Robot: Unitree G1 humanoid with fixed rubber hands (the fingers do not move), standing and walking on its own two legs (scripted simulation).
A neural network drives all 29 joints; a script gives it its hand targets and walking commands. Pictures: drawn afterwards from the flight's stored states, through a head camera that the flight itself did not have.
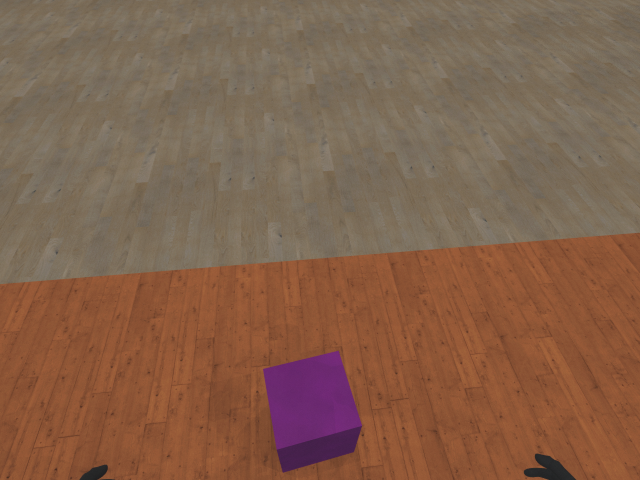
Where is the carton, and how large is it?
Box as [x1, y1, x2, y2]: [263, 351, 361, 472]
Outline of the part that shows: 338,351 263,369 276,448 283,472 352,452 354,449 361,424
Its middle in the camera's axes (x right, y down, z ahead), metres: -0.02 +0.49 +1.08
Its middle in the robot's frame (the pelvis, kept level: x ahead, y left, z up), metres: +0.41 +0.02 -0.66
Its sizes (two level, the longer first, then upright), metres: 0.210 0.200 0.250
